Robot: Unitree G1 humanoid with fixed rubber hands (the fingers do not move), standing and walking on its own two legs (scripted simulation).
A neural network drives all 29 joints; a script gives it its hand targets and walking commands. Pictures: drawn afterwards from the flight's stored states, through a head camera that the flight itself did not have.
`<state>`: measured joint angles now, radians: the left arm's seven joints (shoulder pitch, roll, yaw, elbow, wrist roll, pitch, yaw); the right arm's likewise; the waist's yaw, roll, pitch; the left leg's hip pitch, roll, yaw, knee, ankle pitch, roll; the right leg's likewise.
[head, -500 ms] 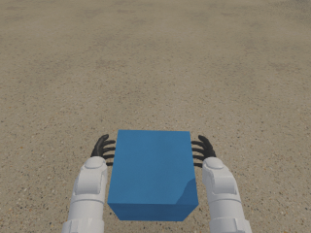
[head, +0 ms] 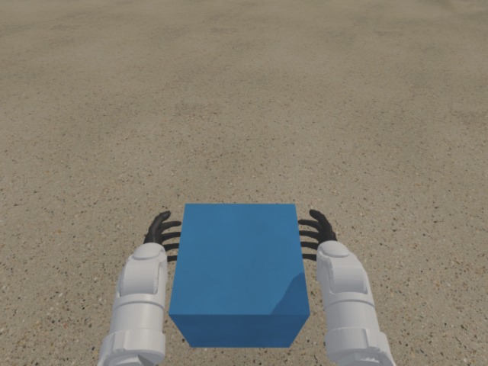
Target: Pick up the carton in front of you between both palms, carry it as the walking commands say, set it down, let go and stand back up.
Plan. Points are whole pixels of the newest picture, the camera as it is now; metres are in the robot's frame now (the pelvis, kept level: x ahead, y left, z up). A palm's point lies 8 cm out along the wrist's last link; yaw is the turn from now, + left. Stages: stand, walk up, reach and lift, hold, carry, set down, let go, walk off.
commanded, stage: hold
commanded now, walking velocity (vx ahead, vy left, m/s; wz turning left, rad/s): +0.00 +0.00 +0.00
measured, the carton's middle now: (240, 279) +0.30 +0.00 -0.07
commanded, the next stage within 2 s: set down in 0.08 s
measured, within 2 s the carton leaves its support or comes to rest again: neither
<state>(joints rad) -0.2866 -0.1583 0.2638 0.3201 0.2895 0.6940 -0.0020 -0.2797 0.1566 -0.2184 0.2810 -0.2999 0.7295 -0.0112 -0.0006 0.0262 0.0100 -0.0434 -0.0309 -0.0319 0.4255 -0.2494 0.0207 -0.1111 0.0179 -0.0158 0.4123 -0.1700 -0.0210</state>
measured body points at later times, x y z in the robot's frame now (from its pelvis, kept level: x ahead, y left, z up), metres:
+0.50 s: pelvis -0.01 -0.02 -0.02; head +0.05 -0.03 +0.43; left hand +0.34 +0.14 -0.03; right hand +0.35 -0.16 -0.03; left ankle +0.00 +0.11 -0.74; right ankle +0.04 -0.11 -0.74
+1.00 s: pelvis -0.06 -0.01 -0.15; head +0.17 -0.03 +0.24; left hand +0.37 +0.13 -0.22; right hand +0.40 -0.16 -0.23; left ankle +0.00 +0.11 -0.74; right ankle +0.04 -0.11 -0.74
